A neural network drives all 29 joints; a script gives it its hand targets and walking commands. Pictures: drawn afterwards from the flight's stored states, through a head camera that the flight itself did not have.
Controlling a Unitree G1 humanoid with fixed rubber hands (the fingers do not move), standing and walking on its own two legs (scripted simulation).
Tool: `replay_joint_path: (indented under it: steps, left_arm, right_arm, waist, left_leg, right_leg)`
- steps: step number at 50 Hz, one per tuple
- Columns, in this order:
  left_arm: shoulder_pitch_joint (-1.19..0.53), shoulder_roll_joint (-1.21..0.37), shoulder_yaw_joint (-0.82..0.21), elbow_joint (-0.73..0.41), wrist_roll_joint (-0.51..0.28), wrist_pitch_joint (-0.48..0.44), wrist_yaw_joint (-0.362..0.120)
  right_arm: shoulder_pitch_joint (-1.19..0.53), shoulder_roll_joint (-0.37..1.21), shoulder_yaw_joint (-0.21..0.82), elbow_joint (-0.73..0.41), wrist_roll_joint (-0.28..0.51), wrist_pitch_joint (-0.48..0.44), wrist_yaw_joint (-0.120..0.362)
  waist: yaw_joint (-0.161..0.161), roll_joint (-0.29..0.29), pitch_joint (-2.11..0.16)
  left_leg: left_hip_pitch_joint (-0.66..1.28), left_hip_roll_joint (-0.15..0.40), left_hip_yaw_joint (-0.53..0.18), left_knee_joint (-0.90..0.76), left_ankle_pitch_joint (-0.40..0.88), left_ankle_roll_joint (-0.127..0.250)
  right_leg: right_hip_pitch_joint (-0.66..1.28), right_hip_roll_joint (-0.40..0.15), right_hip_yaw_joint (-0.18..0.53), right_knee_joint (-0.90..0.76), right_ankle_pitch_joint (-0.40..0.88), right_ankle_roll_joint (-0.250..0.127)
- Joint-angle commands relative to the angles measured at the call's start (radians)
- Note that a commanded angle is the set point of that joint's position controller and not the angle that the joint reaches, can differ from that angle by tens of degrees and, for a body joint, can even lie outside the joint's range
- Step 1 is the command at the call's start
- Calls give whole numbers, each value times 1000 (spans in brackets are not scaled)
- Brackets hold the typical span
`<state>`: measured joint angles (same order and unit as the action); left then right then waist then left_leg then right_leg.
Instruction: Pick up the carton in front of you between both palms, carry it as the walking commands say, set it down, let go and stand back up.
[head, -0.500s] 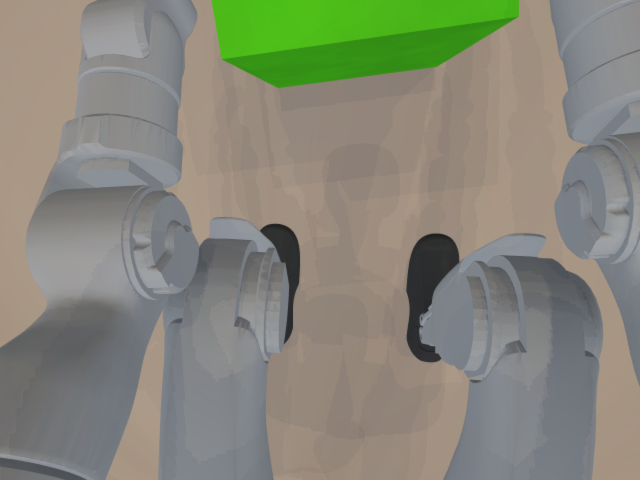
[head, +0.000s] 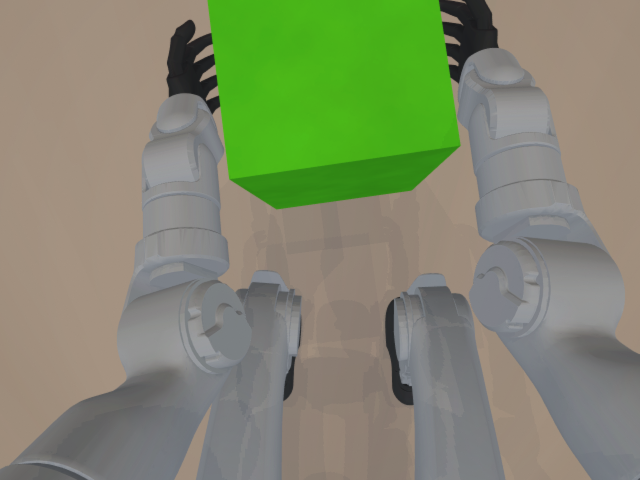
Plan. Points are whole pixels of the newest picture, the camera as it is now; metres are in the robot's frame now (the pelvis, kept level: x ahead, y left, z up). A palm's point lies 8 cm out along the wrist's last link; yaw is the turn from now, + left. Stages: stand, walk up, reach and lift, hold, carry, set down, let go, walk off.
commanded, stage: reach and lift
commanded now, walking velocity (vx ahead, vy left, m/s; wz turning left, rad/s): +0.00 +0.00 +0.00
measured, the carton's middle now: (332, 106) +0.53 +0.02 -0.13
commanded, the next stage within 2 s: none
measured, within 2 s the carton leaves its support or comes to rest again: neither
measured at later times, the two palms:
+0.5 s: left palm (119, 57) +0.48 +0.16 +0.08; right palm (558, 19) +0.50 -0.14 +0.08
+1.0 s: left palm out of the picture +0.43 +0.16 +0.23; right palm out of the picture +0.44 -0.14 +0.23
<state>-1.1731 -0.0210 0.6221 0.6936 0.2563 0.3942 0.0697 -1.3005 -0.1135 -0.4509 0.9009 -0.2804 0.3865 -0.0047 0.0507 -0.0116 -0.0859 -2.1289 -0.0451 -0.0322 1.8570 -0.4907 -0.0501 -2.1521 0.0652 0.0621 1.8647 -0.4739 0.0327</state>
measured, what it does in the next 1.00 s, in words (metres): rises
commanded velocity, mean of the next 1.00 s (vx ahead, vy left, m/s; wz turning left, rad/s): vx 0.00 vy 0.00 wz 0.00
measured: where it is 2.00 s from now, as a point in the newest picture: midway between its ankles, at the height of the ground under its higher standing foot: (342, 367)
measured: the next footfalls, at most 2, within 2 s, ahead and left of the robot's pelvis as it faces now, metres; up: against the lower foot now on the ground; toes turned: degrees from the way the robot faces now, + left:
none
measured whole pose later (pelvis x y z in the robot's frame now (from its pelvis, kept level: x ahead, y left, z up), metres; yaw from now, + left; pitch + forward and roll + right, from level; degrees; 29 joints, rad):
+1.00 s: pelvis +0.08 +0.00 +0.25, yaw -1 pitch +21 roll +0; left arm -0.50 -0.15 0.41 0.51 0.25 0.40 0.01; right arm -0.51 0.13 -0.38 0.53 -0.26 0.41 0.00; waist 0.02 0.00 -0.18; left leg -0.96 -0.03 -0.06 0.96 -0.37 -0.02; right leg -0.97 0.03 0.06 0.97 -0.37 0.01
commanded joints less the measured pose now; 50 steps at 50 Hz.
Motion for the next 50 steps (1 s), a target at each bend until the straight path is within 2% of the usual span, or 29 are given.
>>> replay_joint_path:
  steps: [1,7,13,18,23,35,50]
  left_arm:
    - [-714,-935,-470,51,-142,10,-275]
    - [-683,-1025,-583,-17,-194,34,-296]
    - [-555,-1071,-672,-64,-228,45,-308]
    - [-425,-1083,-694,-55,-221,39,-312]
    - [-319,-1092,-693,-35,-206,26,-314]
    - [-110,-1135,-727,-40,-175,8,-312]
    - [188,-1156,-810,-106,-159,16,-308]
  right_arm:
    - [-537,1018,300,38,119,-6,240]
    - [-490,1101,376,-54,154,17,254]
    - [-396,1182,496,-153,213,34,260]
    - [-295,1224,546,-185,226,32,252]
    - [-194,1238,547,-188,205,21,238]
    - [15,1269,559,-222,169,-1,232]
    - [300,1274,650,-322,174,11,246]
  waist:
    - [8,-40,-950]
    - [-17,0,-1142]
    - [-9,-16,-1201]
    - [4,-46,-1118]
    - [0,-54,-1012]
    - [-20,-4,-838]
    - [-30,6,-598]
  left_leg:
    - [518,-116,138,-225,34,20]
    - [662,-121,143,-288,133,8]
    - [762,-124,129,-351,233,12]
    - [800,-123,109,-422,247,19]
    - [856,-121,89,-506,230,23]
    - [1107,-113,47,-735,228,30]
    - [1531,-82,-19,-1067,378,44]
  right_leg:
    - [542,102,-145,-230,-14,-43]
    - [705,98,-145,-292,99,-38]
    - [841,98,-134,-356,208,-20]
    - [916,102,-117,-431,232,-9]
    - [988,101,-94,-524,222,-10]
    - [1204,90,-48,-751,216,-27]
    - [1582,64,0,-1069,352,-38]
